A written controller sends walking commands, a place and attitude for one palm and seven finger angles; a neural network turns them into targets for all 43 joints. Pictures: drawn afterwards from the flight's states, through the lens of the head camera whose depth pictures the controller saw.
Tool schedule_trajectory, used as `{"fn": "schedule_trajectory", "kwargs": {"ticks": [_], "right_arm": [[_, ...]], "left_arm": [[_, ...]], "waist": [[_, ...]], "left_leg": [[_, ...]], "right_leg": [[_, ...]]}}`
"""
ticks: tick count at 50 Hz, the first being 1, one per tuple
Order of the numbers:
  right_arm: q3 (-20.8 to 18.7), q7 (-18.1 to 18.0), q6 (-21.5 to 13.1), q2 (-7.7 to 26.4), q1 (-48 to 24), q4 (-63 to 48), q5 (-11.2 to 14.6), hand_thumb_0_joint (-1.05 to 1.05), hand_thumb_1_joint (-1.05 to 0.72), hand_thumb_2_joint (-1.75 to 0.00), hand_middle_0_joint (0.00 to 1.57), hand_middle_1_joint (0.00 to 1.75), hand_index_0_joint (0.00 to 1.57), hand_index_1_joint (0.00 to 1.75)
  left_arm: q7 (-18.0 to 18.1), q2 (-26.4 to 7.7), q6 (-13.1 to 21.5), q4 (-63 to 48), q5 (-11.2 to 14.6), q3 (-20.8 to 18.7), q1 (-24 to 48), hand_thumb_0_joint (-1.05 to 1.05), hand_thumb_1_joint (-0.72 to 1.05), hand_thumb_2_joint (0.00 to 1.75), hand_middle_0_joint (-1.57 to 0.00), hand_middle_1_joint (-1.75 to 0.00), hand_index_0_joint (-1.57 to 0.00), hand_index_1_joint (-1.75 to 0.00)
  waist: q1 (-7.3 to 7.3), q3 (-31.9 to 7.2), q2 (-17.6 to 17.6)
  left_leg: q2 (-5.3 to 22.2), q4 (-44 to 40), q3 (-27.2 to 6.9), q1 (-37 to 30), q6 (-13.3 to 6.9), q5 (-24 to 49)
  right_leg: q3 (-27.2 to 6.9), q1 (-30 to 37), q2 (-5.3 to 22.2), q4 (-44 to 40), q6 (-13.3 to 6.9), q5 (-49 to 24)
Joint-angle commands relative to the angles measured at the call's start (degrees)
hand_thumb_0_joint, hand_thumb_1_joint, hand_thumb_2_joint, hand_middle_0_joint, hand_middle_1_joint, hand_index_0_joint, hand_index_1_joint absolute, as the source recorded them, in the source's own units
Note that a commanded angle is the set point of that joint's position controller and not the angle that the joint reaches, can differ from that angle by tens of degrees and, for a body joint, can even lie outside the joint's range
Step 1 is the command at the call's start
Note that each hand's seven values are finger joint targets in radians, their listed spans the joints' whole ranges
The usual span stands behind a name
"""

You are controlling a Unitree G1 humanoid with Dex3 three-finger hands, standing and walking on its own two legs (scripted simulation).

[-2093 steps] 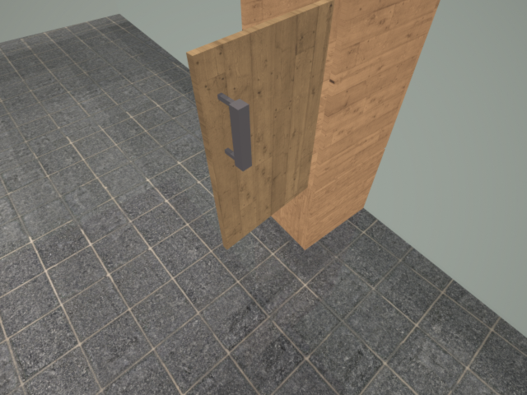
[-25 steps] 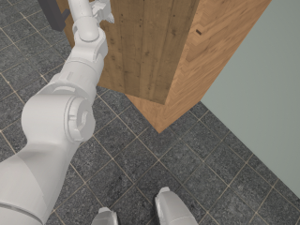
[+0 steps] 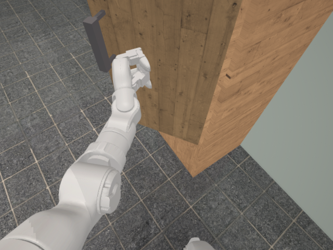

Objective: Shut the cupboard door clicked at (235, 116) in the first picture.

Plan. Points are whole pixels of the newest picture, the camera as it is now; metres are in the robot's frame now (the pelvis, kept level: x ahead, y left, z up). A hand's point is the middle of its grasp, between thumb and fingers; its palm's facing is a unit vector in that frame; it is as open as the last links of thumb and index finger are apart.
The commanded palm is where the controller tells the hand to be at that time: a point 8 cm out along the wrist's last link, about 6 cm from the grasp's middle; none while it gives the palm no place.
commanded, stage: pull the fist back off the door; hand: left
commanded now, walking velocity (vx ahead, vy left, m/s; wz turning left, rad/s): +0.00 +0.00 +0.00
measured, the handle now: (103, 42) +0.64 +0.11 +0.12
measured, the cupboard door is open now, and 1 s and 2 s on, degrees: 34 34 34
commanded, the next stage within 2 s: draw the hand back to the body in 0.16 s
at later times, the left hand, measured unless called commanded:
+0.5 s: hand (130, 87) +0.45 +0.04 +0.13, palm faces +0.08 -1.00 +0.00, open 3.1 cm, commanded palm +0.39 +0.10 +0.14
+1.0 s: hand (55, 154) +0.29 +0.16 +0.16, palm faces +0.10 -0.97 -0.20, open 3.2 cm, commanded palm +0.25 +0.21 +0.17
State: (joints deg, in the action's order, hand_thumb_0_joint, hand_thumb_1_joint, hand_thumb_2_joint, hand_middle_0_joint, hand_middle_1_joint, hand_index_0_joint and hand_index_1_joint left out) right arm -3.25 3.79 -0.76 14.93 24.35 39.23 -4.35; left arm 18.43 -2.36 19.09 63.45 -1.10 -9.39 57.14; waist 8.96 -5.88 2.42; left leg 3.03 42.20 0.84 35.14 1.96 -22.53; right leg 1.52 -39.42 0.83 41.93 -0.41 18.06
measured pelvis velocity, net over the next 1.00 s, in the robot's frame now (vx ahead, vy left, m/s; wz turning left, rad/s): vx -0.01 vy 0.01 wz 0.01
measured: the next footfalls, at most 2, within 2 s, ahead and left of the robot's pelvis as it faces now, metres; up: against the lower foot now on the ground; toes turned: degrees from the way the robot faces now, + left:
none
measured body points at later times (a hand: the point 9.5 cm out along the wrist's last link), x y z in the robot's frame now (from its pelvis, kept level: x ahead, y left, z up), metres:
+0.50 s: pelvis -0.01 +0.01 +0.01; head +0.04 -0.01 +0.45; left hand +0.44 +0.09 +0.13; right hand +0.01 -0.24 -0.13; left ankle -0.03 +0.14 -0.71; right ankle +0.01 -0.12 -0.71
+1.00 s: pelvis -0.01 +0.01 +0.03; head -0.03 -0.01 +0.48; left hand +0.28 +0.21 +0.17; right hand +0.21 -0.20 -0.03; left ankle -0.03 +0.14 -0.71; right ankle +0.01 -0.12 -0.71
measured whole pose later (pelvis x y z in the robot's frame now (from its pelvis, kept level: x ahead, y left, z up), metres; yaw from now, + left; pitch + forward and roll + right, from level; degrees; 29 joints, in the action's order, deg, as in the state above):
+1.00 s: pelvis -0.01 +0.01 +0.03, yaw +1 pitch -3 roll +0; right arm 2.2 -4.3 -1.0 12.1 7.3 31.8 1.0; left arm 2.8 -11.9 3.3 2.1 2.6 -0.2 2.3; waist -1.6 -0.1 2.8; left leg 1.5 24.1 1.0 5.8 0.9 -15.1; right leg 1.9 -10.1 2.0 25.0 0.7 11.7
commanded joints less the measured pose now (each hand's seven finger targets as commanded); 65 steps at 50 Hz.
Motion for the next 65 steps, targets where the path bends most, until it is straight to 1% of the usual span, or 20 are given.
{"fn": "schedule_trajectory", "kwargs": {"ticks": [1, 4, 7, 12, 14, 17, 22, 28, 33, 34, 36, 39, 40, 41, 42, 44, 49, 58, 60, 65], "right_arm": [[-1.90, -0.50, -1.26, 5.48, 5.66, -3.42, 0.67, 0.00, -0.90, -0.90, 0.20, 0.30, 0.20, 0.30], [-1.60, -1.00, -1.05, 5.33, 3.72, -3.66, 1.20, 0.00, -0.90, -0.90, 0.20, 0.30, 0.20, 0.30], [-1.04, -1.97, -0.83, 5.31, 2.55, -2.70, 1.21, 0.00, -0.90, -0.90, 0.20, 0.30, 0.20, 0.30], [-0.34, -2.43, -1.40, 5.10, 1.56, -2.27, 0.14, 0.00, -0.90, -0.90, 0.20, 0.30, 0.20, 0.30], [-0.15, -2.20, -1.46, 5.22, 1.79, -1.92, 0.10, 0.00, -0.90, -0.90, 0.20, 0.30, 0.20, 0.30], [-0.24, -2.03, -1.04, 5.60, 1.67, -4.53, 0.36, 0.00, -0.90, -0.90, 0.20, 0.30, 0.20, 0.30], [-0.72, -2.47, -0.40, 5.26, -0.09, -8.48, 2.13, 0.00, -0.90, -0.90, 0.20, 0.30, 0.20, 0.30], [-0.51, -4.06, -2.41, 4.54, -5.76, -9.61, 4.75, 0.00, -0.90, -0.90, 0.20, 0.30, 0.20, 0.30], [0.61, -5.83, -4.01, 4.08, -10.56, -9.64, 5.90, 0.00, -0.90, -0.90, 0.20, 0.30, 0.20, 0.30], [0.93, -5.93, -4.30, 3.86, -11.55, -10.02, 6.06, 0.00, -0.90, -0.90, 0.20, 0.30, 0.20, 0.30], [1.33, -6.39, -4.48, 4.00, -13.49, -10.66, 6.24, 0.00, -0.90, -0.90, 0.20, 0.30, 0.20, 0.30], [2.29, -6.89, -4.17, 3.73, -16.21, -11.95, 6.64, 0.00, -0.90, -0.90, 0.20, 0.30, 0.20, 0.30], [2.44, -7.44, -3.82, 3.01, -17.00, -12.67, 6.06, 0.00, -0.90, -0.90, 0.20, 0.30, 0.20, 0.30], [2.42, -7.86, -3.33, 3.09, -17.45, -12.46, 5.78, 0.00, -0.90, -0.90, 0.20, 0.30, 0.20, 0.30], [2.76, -8.10, -2.73, 3.16, -17.97, -12.64, 5.88, 0.00, -0.90, -0.90, 0.20, 0.30, 0.20, 0.30], [3.50, -8.35, -2.06, 2.36, -19.16, -13.22, 5.71, 0.00, -0.90, -0.90, 0.20, 0.30, 0.20, 0.30], [4.09, -8.42, -1.72, 1.92, -19.80, -14.50, 4.91, 0.00, -0.90, -0.90, 0.20, 0.30, 0.20, 0.30], [4.32, -8.64, -2.51, 2.05, -20.78, -14.38, 4.10, 0.00, -0.90, -0.90, 0.20, 0.30, 0.20, 0.30], [4.05, -8.80, -2.78, 2.10, -20.85, -14.00, 4.06, 0.00, -0.90, -0.90, 0.20, 0.30, 0.20, 0.30], [3.51, -8.90, -4.20, 2.33, -20.93, -13.50, 3.88, 0.00, -0.90, -0.90, 0.20, 0.30, 0.20, 0.30]], "left_arm": [[0.33, -1.59, 3.98, -17.39, -0.87, 4.77, 25.36, 0.00, 0.90, 0.90, -1.30, -1.50, -1.30, -1.50], [1.12, 0.65, 2.09, -17.39, -0.48, 6.64, 23.89, 0.00, 0.90, 0.90, -1.30, -1.50, -1.30, -1.50], [2.68, -0.74, 1.39, -16.19, -0.19, 5.60, 30.80, 0.00, 0.90, 0.90, -1.30, -1.50, -1.30, -1.50], [3.67, -3.81, 3.34, -11.86, -0.90, 1.92, 32.02, 0.00, 0.90, 0.90, -1.30, -1.50, -1.30, -1.50], [3.34, -3.14, 3.40, -7.70, -1.83, 2.58, 31.03, 0.00, 0.90, 0.90, -1.30, -1.50, -1.30, -1.50], [1.74, -7.45, 2.92, -8.30, -1.25, -1.76, 20.33, 0.00, 0.90, 0.90, -1.30, -1.50, -1.30, -1.50], [-2.79, -7.73, 1.83, -25.39, 1.28, -0.89, 7.77, 0.00, 0.90, 0.90, -1.30, -1.50, -1.30, -1.50], [-8.27, -4.63, -2.44, -47.63, 4.93, 6.34, -0.21, 0.00, 0.90, 0.90, -1.30, -1.50, -1.30, -1.50], [-11.53, -5.95, -8.52, -54.81, 6.76, 6.57, -8.93, 0.00, 0.90, 0.90, -1.30, -1.50, -1.30, -1.50], [-12.26, -4.67, -9.63, -56.61, 6.99, 8.00, -11.11, 0.00, 0.90, 0.90, -1.30, -1.50, -1.30, -1.50], [-13.30, -6.37, -12.20, -58.28, 7.81, 6.08, -17.51, 0.00, 0.90, 0.90, -1.24, -1.44, -1.24, -1.44], [-15.21, -6.90, -15.94, -62.26, 8.41, 6.07, -21.81, 0.00, 0.90, 0.90, -1.16, -1.35, -1.16, -1.35], [-14.85, -12.06, -13.03, -66.17, 4.34, 8.79, -25.13, 0.00, 0.90, 0.90, -1.13, -1.32, -1.13, -1.32], [-14.53, -13.37, -12.52, -64.22, 4.50, 5.95, -29.66, 0.00, 0.90, 0.90, -1.11, -1.29, -1.11, -1.29], [-14.60, -14.44, -12.09, -66.34, 4.22, 5.93, -31.47, 0.00, 0.90, 0.90, -1.08, -1.26, -1.08, -1.26], [-14.84, -14.05, -11.75, -69.82, 3.82, 6.56, -32.55, 0.00, 0.90, 0.90, -1.02, -1.20, -1.02, -1.20], [-14.62, -15.89, -11.98, -80.17, 3.28, 4.78, -39.89, 0.00, 0.90, 0.90, -0.89, -1.05, -0.89, -1.05], [-13.35, -20.09, -12.86, -89.04, 3.46, -1.75, -55.70, 0.00, 0.90, 0.90, -0.64, -0.78, -0.64, -0.78], [-12.89, -21.19, -12.60, -89.54, 3.54, -4.09, -58.87, 0.00, 0.90, 0.90, -0.58, -0.72, -0.58, -0.72], [-11.94, -24.32, -11.53, -93.22, 3.48, -9.57, -66.28, 0.00, 0.90, 0.90, -0.45, -0.57, -0.45, -0.57]], "waist": [[0.69, -23.42, -3.71], [0.51, -20.17, -6.01], [1.96, -17.64, -7.30], [1.62, -20.75, -7.57], [2.29, -19.18, -7.03], [-2.43, -24.17, -6.38], [-5.78, -25.48, -8.83], [-6.05, -18.83, -3.98], [-7.56, -12.62, -2.16], [-8.04, -11.69, -2.01], [-9.35, -10.38, -4.23], [-9.89, -6.92, -5.20], [-8.63, -3.75, -7.23], [-9.05, -2.22, -8.38], [-9.64, -1.76, -6.26], [-9.25, -0.12, -4.45], [-9.85, -3.10, 0.28], [-10.97, -0.07, 0.88], [-11.23, 0.01, -1.36], [-12.24, -0.03, 0.57]], "left_leg": [[-4.08, -2.79, 2.73, -10.96, -2.35, 19.80], [-3.94, -4.25, 2.37, -10.66, -2.29, 16.49], [-4.15, -4.60, 2.01, -9.81, -2.53, 12.42], [-4.59, -3.73, 1.33, -8.46, -2.52, 12.49], [-4.45, -3.48, 1.19, -7.09, -2.34, 11.31], [-4.80, -4.60, 2.06, -7.28, -2.24, 14.40], [-3.86, -7.25, 3.22, -10.05, -2.49, 19.61], [-2.99, -11.02, 3.39, -17.43, -2.84, 17.58], [-3.18, -14.01, 2.96, -20.38, -2.83, 13.89], [-3.19, -14.57, 2.71, -20.86, -2.71, 13.98], [-3.20, -15.43, 2.63, -21.38, -2.76, 14.15], [-3.31, -16.95, 2.26, -21.97, -2.67, 12.94], [-3.75, -19.46, 2.51, -23.68, -3.50, 13.21], [-3.59, -20.03, 2.59, -23.60, -3.62, 12.27], [-3.62, -20.81, 2.35, -24.36, -3.57, 12.23], [-3.45, -21.88, 2.37, -25.69, -3.38, 12.57], [-3.43, -23.03, 1.85, -29.61, -2.89, 17.71], [-3.48, -23.53, 1.31, -29.30, -2.43, 20.75], [-3.37, -23.46, 1.25, -29.05, -2.37, 20.86], [-3.34, -23.20, 1.15, -28.52, -2.14, 22.01]], "right_leg": [[1.50, 18.17, -2.05, -3.78, -0.33, -25.69], [1.74, 17.57, -1.97, -4.80, -0.28, -21.97], [1.19, 16.00, -1.66, -5.87, 0.09, -17.77], [1.15, 16.22, -1.28, -4.08, 0.15, -17.84], [1.25, 14.06, -1.17, -3.71, 0.10, -16.64], [0.98, 20.19, -1.20, -3.31, -0.52, -19.86], [0.60, 28.41, -1.51, -5.22, -0.77, -26.67], [1.20, 28.69, -1.95, -9.75, -0.44, -22.13], [1.43, 28.22, -1.66, -13.05, -0.41, -15.32], [1.73, 28.35, -1.60, -13.12, -0.53, -14.95], [1.84, 29.56, -1.52, -13.96, -0.50, -14.66], [2.11, 30.19, -1.13, -15.16, -0.36, -12.60], [0.45, 29.92, -0.37, -18.09, 0.29, -11.30], [0.41, 30.40, -0.38, -19.14, 0.49, -9.61], [0.29, 31.43, -0.38, -20.12, 0.22, -8.85], [0.44, 31.88, -0.29, -20.89, 0.24, -9.26], [1.22, 36.30, -0.64, -21.16, -0.21, -14.60], [1.99, 38.33, -0.59, -21.96, 0.04, -16.61], [2.25, 38.46, -0.75, -21.77, 0.16, -16.40], [2.42, 39.04, -0.64, -21.15, 0.21, -16.41]]}}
